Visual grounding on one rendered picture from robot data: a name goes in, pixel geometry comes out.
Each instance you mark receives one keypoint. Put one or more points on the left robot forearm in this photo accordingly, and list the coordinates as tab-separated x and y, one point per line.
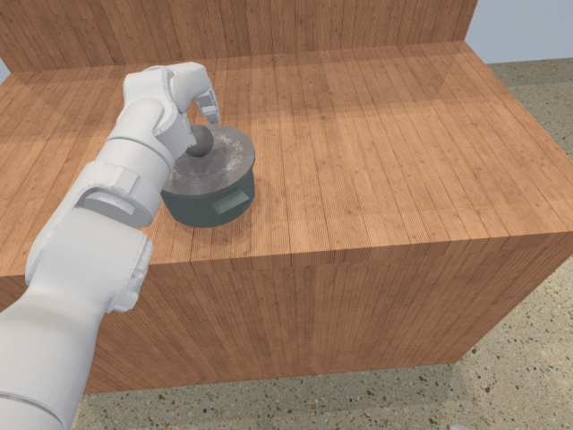
125	180

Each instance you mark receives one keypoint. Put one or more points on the lid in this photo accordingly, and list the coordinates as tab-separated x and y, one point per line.
229	162

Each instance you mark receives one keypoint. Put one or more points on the robot left hand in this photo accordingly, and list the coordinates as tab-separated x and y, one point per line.
201	90

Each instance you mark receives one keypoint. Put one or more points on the robot left upper arm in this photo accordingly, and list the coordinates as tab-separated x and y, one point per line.
92	266

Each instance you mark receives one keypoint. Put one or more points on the knob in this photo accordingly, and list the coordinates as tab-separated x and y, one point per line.
204	141

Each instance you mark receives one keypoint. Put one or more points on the table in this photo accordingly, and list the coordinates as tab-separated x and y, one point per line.
405	200

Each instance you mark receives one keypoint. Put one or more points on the pot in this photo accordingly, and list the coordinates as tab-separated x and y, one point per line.
215	210

